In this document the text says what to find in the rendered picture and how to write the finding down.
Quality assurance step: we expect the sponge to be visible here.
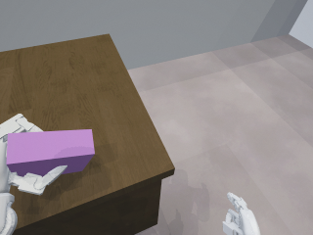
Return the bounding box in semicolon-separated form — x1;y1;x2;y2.
6;129;95;177

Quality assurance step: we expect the robot left forearm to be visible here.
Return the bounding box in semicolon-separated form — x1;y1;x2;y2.
0;193;18;235

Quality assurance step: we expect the right robot hand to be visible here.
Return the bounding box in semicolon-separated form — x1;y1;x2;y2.
222;192;261;235

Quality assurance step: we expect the table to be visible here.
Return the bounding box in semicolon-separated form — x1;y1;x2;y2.
0;33;175;235

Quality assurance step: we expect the left robot hand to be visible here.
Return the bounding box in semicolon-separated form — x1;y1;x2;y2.
0;114;67;196

